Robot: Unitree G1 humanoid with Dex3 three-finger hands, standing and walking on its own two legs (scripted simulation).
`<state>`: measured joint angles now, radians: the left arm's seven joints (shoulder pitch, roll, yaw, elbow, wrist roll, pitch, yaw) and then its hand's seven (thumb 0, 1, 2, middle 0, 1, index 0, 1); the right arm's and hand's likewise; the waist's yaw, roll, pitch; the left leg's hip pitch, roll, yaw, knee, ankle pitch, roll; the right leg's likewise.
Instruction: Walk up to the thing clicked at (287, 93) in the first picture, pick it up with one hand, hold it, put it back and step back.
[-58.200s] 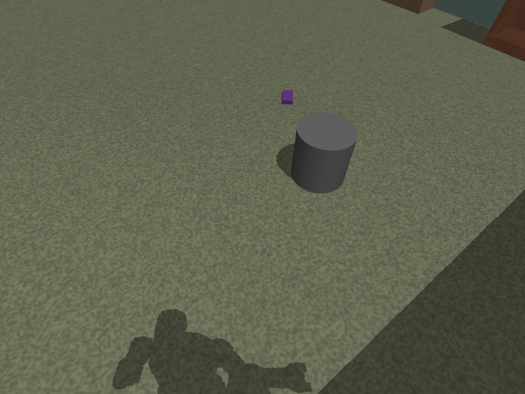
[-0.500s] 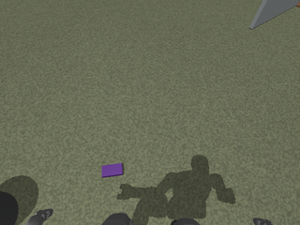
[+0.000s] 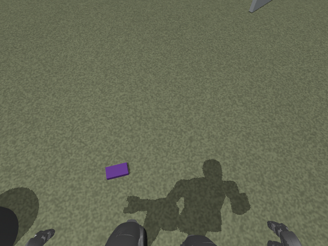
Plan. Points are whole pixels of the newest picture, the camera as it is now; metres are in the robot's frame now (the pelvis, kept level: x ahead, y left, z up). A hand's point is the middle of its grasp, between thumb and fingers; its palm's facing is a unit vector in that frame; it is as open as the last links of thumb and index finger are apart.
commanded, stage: step back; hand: left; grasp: from above
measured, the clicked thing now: (117, 171) +0.51 +0.29 -0.73
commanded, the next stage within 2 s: none
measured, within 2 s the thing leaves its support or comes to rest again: neither
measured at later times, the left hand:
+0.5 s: hand out of the picture -0.03 +0.25 -0.13, palm faces +0.08 -0.93 -0.35, open 7.4 cm
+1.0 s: hand out of the picture -0.23 +0.21 -0.11, palm faces +0.05 -0.89 -0.46, open 7.4 cm
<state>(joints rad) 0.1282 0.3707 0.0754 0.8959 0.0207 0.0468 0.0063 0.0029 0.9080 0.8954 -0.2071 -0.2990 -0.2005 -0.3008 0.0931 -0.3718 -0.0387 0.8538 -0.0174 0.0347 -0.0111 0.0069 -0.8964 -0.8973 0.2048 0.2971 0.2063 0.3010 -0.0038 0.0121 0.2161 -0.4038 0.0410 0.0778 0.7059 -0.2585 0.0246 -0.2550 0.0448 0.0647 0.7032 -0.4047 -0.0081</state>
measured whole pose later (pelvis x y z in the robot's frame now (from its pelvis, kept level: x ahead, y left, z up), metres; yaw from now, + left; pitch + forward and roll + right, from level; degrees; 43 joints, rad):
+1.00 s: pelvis -0.30 -0.07 +0.02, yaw +4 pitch -1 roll +2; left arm 0.20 0.35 0.07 0.82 0.04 0.04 0.02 0.01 0.90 0.89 -0.21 -0.30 -0.20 -0.30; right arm 0.19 -0.42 -0.05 0.86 0.00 0.06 -0.03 0.01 -0.90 -0.90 0.20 0.30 0.20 0.30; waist 0.02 0.04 0.14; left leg -0.43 -0.11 -0.15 1.08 -0.47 -0.02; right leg -0.32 -0.01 0.03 0.61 -0.27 -0.03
